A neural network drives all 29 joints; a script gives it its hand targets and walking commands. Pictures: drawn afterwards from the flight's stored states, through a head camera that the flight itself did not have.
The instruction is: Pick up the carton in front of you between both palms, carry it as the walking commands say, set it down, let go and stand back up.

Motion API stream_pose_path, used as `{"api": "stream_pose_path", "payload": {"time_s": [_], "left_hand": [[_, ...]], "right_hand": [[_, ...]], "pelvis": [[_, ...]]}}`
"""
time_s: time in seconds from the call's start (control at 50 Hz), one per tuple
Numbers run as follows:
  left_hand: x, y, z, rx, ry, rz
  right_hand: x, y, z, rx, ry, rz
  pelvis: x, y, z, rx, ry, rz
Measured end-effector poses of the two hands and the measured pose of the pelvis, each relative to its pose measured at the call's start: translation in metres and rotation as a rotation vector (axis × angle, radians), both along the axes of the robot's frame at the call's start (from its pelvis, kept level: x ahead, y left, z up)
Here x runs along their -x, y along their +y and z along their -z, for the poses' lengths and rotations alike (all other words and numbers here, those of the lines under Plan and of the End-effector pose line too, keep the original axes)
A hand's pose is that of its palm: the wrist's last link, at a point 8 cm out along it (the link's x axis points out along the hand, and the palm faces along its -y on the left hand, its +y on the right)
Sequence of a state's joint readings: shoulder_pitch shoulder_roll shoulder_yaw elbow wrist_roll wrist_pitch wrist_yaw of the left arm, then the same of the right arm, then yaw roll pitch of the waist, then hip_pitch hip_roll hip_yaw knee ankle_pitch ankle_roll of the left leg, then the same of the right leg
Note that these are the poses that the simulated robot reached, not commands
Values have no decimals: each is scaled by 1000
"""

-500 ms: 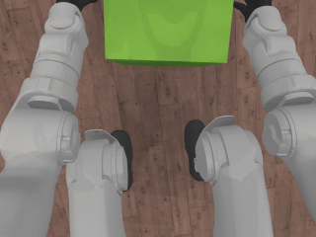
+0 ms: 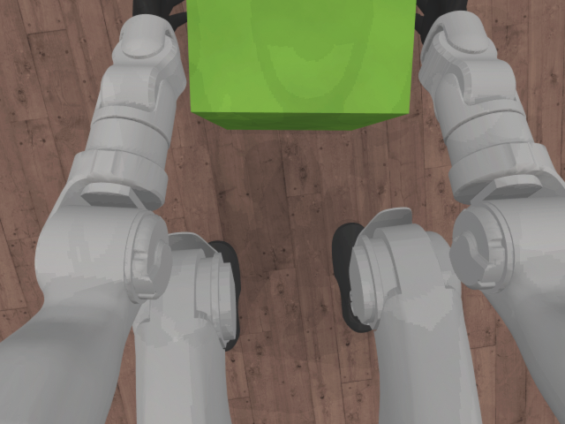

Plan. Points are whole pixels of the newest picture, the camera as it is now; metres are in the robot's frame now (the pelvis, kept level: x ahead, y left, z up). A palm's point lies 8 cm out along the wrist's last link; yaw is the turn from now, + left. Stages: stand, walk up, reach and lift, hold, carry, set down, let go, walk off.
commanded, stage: reach and lift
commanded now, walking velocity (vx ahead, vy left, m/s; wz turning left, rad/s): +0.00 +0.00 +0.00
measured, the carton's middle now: (294, 42) +0.53 -0.04 -0.23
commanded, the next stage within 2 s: none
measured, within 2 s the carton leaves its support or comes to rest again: neither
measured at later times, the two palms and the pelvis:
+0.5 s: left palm out of the picture +0.50 +0.12 +0.05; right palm out of the picture +0.48 -0.18 +0.04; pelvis -0.01 +0.00 +0.11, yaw +0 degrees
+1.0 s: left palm out of the picture +0.46 +0.13 +0.20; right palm out of the picture +0.45 -0.17 +0.20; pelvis +0.03 +0.00 +0.24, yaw +0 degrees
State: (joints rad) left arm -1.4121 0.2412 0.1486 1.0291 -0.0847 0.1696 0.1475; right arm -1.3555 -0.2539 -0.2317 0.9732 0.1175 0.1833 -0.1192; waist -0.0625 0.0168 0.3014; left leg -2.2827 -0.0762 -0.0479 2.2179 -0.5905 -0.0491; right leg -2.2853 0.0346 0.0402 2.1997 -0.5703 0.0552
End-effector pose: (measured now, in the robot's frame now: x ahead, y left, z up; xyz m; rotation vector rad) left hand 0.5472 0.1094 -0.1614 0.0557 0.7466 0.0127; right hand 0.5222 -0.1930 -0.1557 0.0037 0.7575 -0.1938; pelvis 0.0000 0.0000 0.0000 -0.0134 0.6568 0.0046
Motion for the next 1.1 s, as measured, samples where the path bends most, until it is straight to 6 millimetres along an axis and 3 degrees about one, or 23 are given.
{"api": "stream_pose_path", "payload": {"time_s": [0.08, 0.16, 0.24, 0.34, 0.6, 1.1], "left_hand": [[4, -1, -24, 9, -37, -18], [10, 2, -71, 19, -82, -36], [21, 4, -118, 34, -83, -56], [36, 6, -160, 27, -50, -61], [51, 8, -232, 26, -66, -67], [97, 19, -390, 39, -57, -103]], "right_hand": [[2, 2, -26, 6, -40, 51], [8, 5, -69, -12, -88, 52], [19, 7, -113, -24, -91, 53], [34, 9, -153, -20, -57, 41], [46, 11, -225, -14, -72, 30], [85, 21, -384, -32, -64, 21]], "pelvis": [[-1, -1, -4, -5, 22, 4], [0, -1, -16, -11, 43, 7], [3, -2, -37, -10, 59, 7], [8, -1, -68, -9, 78, 8], [7, 0, -126, -15, 88, 15], [-45, -1, -266, -14, -104, 19]]}}
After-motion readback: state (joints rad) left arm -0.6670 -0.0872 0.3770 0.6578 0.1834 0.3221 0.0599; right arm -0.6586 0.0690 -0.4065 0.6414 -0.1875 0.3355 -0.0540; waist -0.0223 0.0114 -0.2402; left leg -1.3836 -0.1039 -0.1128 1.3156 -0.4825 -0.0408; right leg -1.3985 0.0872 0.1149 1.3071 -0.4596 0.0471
